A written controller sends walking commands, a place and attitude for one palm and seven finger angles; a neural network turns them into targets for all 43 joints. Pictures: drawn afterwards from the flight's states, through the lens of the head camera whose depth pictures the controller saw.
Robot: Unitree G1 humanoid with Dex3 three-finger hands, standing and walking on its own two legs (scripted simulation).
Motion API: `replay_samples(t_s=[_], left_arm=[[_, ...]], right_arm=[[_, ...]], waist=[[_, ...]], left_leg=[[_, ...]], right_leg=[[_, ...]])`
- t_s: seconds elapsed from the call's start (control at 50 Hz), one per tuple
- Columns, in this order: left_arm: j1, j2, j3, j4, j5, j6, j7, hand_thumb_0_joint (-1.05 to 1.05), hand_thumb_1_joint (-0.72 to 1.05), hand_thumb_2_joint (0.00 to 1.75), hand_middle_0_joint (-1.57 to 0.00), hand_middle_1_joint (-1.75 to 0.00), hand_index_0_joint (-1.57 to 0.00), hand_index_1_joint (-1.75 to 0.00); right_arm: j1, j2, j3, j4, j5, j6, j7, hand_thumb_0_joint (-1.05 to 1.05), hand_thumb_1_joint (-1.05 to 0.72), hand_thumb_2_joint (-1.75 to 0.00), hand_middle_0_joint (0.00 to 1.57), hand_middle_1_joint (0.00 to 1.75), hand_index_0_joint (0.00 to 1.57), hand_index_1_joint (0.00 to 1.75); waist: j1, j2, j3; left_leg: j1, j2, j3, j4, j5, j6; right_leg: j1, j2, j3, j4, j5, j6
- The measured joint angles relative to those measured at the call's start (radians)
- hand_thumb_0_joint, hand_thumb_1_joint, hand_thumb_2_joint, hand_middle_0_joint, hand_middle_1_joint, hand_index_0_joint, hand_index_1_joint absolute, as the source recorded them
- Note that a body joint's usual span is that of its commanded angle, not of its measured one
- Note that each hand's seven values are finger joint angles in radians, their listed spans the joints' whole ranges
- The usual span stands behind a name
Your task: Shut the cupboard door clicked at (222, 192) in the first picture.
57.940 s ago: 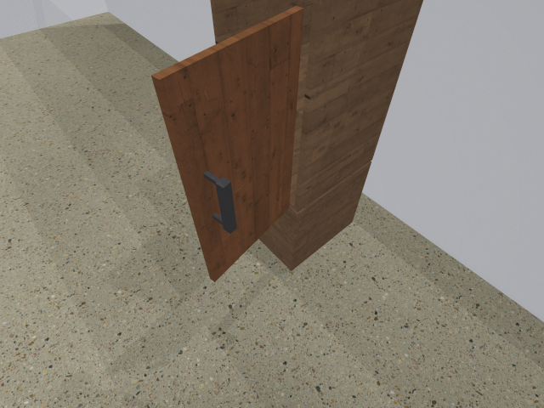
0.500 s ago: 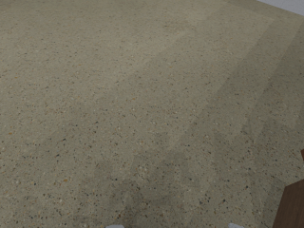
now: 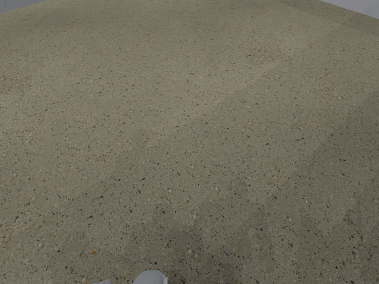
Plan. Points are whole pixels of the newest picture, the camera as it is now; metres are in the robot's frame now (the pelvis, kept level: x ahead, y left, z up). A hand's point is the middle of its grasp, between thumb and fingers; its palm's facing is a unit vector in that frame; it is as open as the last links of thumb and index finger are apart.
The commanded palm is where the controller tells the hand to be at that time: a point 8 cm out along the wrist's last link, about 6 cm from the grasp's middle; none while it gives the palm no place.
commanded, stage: walk to a spot facing it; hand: left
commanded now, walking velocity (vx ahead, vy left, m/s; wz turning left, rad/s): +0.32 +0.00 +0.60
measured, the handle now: out of the picture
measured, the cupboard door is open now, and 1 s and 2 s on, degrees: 27 27 27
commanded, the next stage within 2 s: turn to face it in 0.38 s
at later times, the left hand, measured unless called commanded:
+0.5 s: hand (77, 273) +0.17 +0.29 -0.18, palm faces +0.28 -0.94 -0.20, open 7.4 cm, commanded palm none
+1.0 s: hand (106, 193) +0.39 +0.27 -0.17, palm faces +0.05 -0.97 -0.22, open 7.3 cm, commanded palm none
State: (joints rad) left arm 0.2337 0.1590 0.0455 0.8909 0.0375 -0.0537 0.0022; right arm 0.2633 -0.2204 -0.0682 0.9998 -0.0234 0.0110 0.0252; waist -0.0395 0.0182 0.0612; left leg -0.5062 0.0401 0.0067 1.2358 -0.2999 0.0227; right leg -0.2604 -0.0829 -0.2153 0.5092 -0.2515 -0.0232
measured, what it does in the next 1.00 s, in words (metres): walks ahead: left foot, then right foot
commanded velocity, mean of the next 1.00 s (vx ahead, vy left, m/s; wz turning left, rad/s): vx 0.13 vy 0.00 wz -0.15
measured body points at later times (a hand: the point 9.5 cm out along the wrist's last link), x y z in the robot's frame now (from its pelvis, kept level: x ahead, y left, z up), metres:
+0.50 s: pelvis +0.18 +0.09 +0.00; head +0.23 +0.12 +0.44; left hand +0.16 +0.34 -0.16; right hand +0.35 -0.12 -0.13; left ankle +0.20 +0.15 -0.74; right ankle +0.22 -0.09 -0.65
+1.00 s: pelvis +0.33 +0.08 +0.00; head +0.39 +0.07 +0.44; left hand +0.38 +0.32 -0.15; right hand +0.39 -0.16 -0.16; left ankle +0.29 +0.22 -0.66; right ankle +0.35 +0.00 -0.74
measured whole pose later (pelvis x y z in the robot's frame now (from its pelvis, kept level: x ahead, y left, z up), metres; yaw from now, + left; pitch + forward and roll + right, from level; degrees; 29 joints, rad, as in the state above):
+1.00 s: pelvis +0.33 +0.08 +0.00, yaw +2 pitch +1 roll +0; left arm 0.21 0.16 0.05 0.94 0.02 0.02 0.02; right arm 0.19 -0.19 -0.04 0.98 -0.01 0.04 -0.03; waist -0.01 0.01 0.10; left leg -0.49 0.05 0.01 1.13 -0.44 -0.06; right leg -0.28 0.05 -0.01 0.51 -0.24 -0.07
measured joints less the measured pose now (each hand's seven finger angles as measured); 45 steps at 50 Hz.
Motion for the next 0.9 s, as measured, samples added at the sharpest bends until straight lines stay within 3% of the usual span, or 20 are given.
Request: replay_samples(t_s=[0.14, 0.22, 0.28, 0.3, 0.32, 0.36, 0.4, 0.52, 0.64, 0.8, 0.84, 0.9], left_arm=[[0.094, 0.016, 0.011, 0.068, -0.002, -0.014, 0.011, 0.0, 0.93, 0.89, -0.2, -0.3, -0.2, -0.3], [0.14, 0.025, 0.007, 0.097, -0.001, -0.005, 0.007, 0.0, 0.92, 0.89, -0.2, -0.3, -0.2, -0.3], [0.18, 0.037, 0.008, 0.114, -0.004, 0.007, 0.0, 0.0, 0.91, 0.89, -0.2, -0.3, -0.2, -0.3], [0.2, 0.034, 0.008, 0.116, -0.006, 0.015, -0.004, 0.0, 0.91, 0.89, -0.2, -0.3, -0.2, -0.3], [0.199, 0.038, 0.007, 0.121, -0.01, 0.03, -0.01, 0.0, 0.91, 0.89, -0.2, -0.3, -0.2, -0.3], [0.161, 0.056, 0.01, 0.118, -0.013, 0.06, -0.009, 0.01, 0.91, 0.89, -0.2, -0.3, -0.2, -0.3], [0.112, 0.07, 0.017, 0.105, -0.01, 0.067, -0.006, 0.01, 0.91, 0.89, -0.2, -0.3, -0.2, -0.3], [-0.01, 0.076, 0.023, 0.042, -0.002, 0.054, -0.008, 0.01, 0.91, 0.89, -0.19, -0.3, -0.19, -0.3], [-0.065, 0.055, 0.006, 0.045, -0.012, 0.066, 0.003, 0.0, 0.91, 0.89, -0.19, -0.3, -0.19, -0.3], [-0.062, 0.011, 0.0, 0.052, -0.012, 0.096, -0.011, 0.0, 0.91, 0.89, -0.19, -0.3, -0.19, -0.3], [-0.057, 0.007, 0.001, 0.046, -0.009, 0.077, -0.011, 0.0, 0.91, 0.89, -0.19, -0.3, -0.19, -0.3], [-0.053, -0.006, -0.002, 0.042, -0.016, 0.062, 0.005, 0.0, 0.9, 0.89, -0.2, -0.3, -0.2, -0.3]], right_arm=[[-0.1, 0.006, 0.002, -0.058, -0.002, 0.011, 0.02, 0.01, -0.92, -0.9, 0.19, 0.3, 0.2, 0.29], [-0.172, 0.002, 0.014, -0.094, -0.002, 0.009, 0.034, 0.01, -0.92, -0.9, 0.19, 0.3, 0.19, 0.29], [-0.208, -0.001, 0.024, -0.131, -0.005, -0.009, 0.038, 0.01, -0.92, -0.9, 0.19, 0.3, 0.2, 0.29], [-0.21, -0.012, 0.029, -0.15, -0.008, -0.02, 0.038, 0.01, -0.91, -0.9, 0.19, 0.3, 0.2, 0.29], [-0.215, -0.017, 0.028, -0.164, -0.008, -0.034, 0.032, 0.01, -0.91, -0.9, 0.19, 0.3, 0.2, 0.29], [-0.213, -0.016, 0.035, -0.172, -0.003, -0.05, 0.013, 0.01, -0.91, -0.9, 0.19, 0.3, 0.2, 0.29], [-0.19, -0.011, 0.044, -0.163, -0.001, -0.051, -0.005, 0.0, -0.91, -0.9, 0.2, 0.3, 0.2, 0.3], [-0.089, 0.033, 0.061, -0.085, 0.004, -0.053, -0.03, 0.01, -0.91, -0.9, 0.2, 0.3, 0.2, 0.3], [0.005, 0.06, 0.058, -0.002, 0.01, -0.053, -0.049, 0.01, -0.93, -0.9, 0.2, 0.3, 0.2, 0.3], [0.049, 0.063, 0.052, 0.044, 0.001, -0.023, -0.062, 0.01, -0.92, -0.9, 0.2, 0.3, 0.2, 0.3], [0.046, 0.059, 0.045, 0.05, 0.013, -0.012, -0.06, 0.01, -0.92, -0.9, 0.2, 0.3, 0.2, 0.3], [0.001, 0.046, 0.034, 0.043, 0.02, 0.015, -0.06, 0.01, -0.91, -0.9, 0.2, 0.3, 0.2, 0.3]], waist=[[0.028, -0.026, 0.01], [0.062, -0.035, 0.043], [0.078, -0.058, 0.058], [0.08, -0.046, 0.05], [0.071, -0.042, 0.051], [0.071, -0.05, 0.066], [0.075, -0.055, 0.063], [0.059, -0.055, 0.03], [0.041, -0.057, 0.002], [0.016, -0.024, 0.025], [0.018, -0.009, 0.035], [0.023, 0.008, 0.061]], left_leg=[[-0.099, 0.045, 0.054, -0.244, 0.065, -0.022], [-0.062, 0.041, 0.094, -0.44, 0.051, -0.001], [0.016, 0.004, 0.128, -0.561, 0.031, 0.03], [0.052, 0.0, 0.119, -0.61, 0.052, 0.052], [0.04, -0.007, 0.113, -0.58, 0.084, 0.062], [0.036, -0.028, 0.108, -0.518, 0.05, 0.073], [0.069, -0.046, 0.101, -0.542, 0.03, 0.075], [0.229, -0.086, 0.07, -0.745, 0.071, 0.078], [0.377, -0.091, 0.08, -0.861, 0.056, 0.063], [0.429, -0.043, 0.17, -0.735, -0.113, 0.026], [0.363, -0.006, 0.18, -0.561, -0.148, 0.006], [0.182, -0.01, 0.072, -0.181, -0.222, -0.04]], right_leg=[[0.154, -0.008, -0.11, -0.131, -0.023, 0.028], [0.218, -0.028, -0.154, -0.114, -0.082, 0.065], [0.237, -0.082, -0.169, -0.011, -0.169, 0.103], [0.205, -0.102, -0.16, 0.094, -0.205, 0.101], [0.144, -0.113, -0.108, 0.254, -0.247, 0.096], [0.002, -0.09, 0.04, 0.548, -0.272, 0.079], [-0.119, -0.069, 0.118, 0.692, -0.218, 0.071], [-0.301, -0.055, 0.196, 0.598, -0.025, 0.076], [-0.298, -0.008, 0.215, 0.398, 0.09, 0.066], [-0.13, 0.068, 0.138, 0.179, 0.035, 0.019], [-0.082, 0.095, 0.137, 0.122, -0.011, -0.018], [-0.066, 0.125, 0.152, 0.11, -0.041, -0.044]])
